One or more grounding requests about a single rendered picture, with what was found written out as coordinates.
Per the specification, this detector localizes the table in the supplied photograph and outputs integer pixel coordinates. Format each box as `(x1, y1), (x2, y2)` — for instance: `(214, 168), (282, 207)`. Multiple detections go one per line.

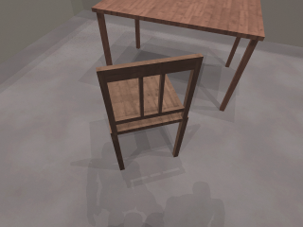
(91, 0), (265, 112)

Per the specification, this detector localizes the chair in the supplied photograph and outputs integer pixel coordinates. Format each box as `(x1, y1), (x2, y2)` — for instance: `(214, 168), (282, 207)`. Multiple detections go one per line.
(96, 53), (204, 170)

